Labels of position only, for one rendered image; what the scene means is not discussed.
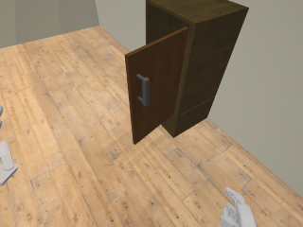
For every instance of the right robot hand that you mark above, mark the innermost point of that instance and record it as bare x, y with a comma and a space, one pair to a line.
241, 216

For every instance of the handle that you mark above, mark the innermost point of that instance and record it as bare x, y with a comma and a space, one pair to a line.
145, 90

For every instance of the cupboard door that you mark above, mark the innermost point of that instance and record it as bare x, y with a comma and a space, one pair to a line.
161, 62

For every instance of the left robot hand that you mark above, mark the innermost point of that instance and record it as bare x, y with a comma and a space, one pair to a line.
7, 167

